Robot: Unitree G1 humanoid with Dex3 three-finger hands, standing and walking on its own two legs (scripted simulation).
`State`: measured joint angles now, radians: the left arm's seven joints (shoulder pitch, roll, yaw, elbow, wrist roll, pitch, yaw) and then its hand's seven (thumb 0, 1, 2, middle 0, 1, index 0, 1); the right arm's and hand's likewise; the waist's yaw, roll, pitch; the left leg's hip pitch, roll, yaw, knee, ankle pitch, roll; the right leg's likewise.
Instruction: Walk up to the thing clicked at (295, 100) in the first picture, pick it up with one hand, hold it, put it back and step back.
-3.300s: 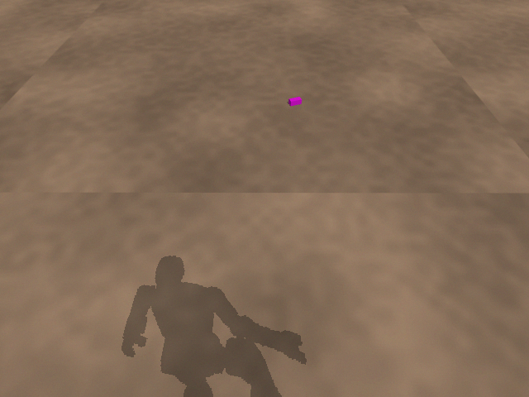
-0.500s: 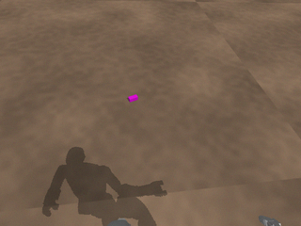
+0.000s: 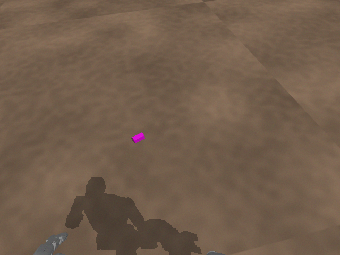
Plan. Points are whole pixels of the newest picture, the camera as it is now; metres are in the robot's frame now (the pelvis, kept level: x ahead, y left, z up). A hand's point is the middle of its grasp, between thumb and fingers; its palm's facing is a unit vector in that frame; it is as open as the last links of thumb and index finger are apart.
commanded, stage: walk up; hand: left
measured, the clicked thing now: (138, 137) +1.02 +0.28 -0.74
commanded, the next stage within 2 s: none
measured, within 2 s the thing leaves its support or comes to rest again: neither
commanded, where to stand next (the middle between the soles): +0.66 +0.07 m, yaw +0 degrees
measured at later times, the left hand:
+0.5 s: hand (57, 235) +0.22 +0.34 -0.15, palm faces -0.02 -0.94 -0.35, open 7.4 cm
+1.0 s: hand (88, 152) +0.47 +0.30 -0.11, palm faces -0.01 -0.91 -0.41, open 7.4 cm
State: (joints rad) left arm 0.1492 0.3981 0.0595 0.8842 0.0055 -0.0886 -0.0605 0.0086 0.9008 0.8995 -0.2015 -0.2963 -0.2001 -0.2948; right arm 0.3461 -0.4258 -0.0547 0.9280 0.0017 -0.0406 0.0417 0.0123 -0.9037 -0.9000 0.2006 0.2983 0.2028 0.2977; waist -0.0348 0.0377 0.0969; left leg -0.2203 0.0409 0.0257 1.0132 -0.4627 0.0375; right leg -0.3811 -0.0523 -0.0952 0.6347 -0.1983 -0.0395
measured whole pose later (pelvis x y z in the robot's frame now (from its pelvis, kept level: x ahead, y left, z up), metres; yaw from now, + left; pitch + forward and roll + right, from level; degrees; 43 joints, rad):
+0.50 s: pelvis +0.20 +0.06 +0.01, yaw +2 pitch -3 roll -1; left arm 0.33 0.45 0.04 0.95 0.00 -0.04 -0.04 0.01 0.90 0.90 -0.20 -0.30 -0.20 -0.29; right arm 0.23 -0.40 -0.07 0.86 0.00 -0.08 0.06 0.01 -0.90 -0.90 0.20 0.30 0.20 0.30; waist 0.01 -0.05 0.08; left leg -0.32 0.05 0.09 0.58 -0.22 0.03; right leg -0.36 -0.05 0.01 1.07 -0.41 -0.04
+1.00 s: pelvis +0.38 +0.02 +0.01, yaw +1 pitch -3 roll +0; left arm 0.24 0.38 0.04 0.87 0.01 -0.09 -0.04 0.01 0.90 0.90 -0.20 -0.30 -0.20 -0.30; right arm 0.29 -0.44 -0.05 0.89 0.00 -0.03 0.05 0.01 -0.91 -0.90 0.20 0.30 0.20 0.30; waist 0.00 0.07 0.09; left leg -0.41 0.05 0.01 1.04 -0.39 0.04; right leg -0.30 -0.04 -0.09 0.56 -0.20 -0.03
